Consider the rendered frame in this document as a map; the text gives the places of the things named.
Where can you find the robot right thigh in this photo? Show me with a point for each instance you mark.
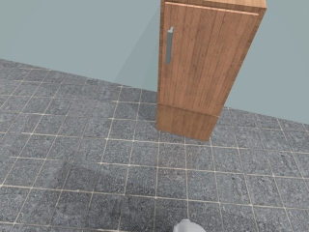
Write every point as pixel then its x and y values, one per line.
pixel 187 226

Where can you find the cupboard door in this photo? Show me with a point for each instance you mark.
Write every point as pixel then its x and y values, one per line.
pixel 207 44

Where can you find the handle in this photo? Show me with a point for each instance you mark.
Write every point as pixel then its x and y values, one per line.
pixel 169 46

